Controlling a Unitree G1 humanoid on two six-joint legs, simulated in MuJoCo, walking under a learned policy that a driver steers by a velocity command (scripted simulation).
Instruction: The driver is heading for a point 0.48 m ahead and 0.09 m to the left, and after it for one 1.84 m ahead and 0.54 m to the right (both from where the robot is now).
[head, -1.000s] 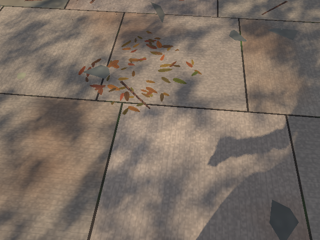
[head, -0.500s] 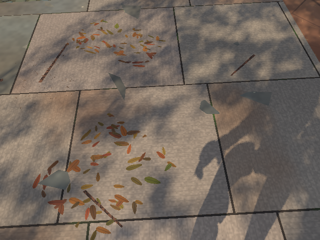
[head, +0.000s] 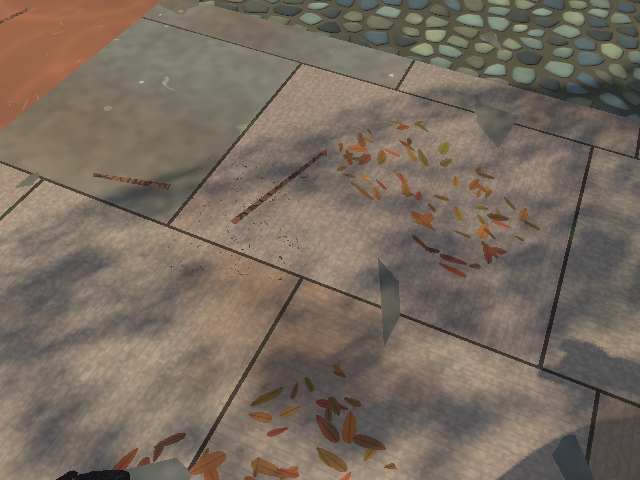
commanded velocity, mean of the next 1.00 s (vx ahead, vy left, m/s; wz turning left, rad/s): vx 1.00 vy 0.00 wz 0.00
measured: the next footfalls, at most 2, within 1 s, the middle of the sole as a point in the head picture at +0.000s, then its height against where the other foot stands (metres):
left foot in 0.32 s outside the picture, level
right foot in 0.82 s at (272, 296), level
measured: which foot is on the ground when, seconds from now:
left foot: up 0.00-0.30, down 0.32-0.82, up 0.84-1.00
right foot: down 0.00-0.32, up 0.34-0.80, down 0.82-1.00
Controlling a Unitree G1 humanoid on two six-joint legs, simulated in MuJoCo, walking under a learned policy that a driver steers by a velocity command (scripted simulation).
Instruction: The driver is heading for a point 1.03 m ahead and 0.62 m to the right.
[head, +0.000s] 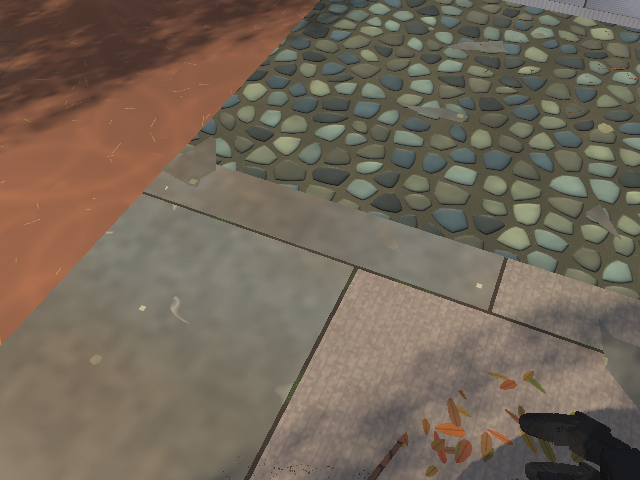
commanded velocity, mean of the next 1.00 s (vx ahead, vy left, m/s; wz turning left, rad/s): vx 0.96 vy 0.00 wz -0.97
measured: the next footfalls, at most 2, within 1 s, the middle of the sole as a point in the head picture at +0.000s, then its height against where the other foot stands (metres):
left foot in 0.24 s outside the picture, level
right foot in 0.72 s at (453, 400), level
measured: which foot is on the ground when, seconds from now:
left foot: up 0.00-0.22, down 0.24-0.72, up 0.74-1.00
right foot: down 0.00-0.24, up 0.26-0.70, down 0.72-1.00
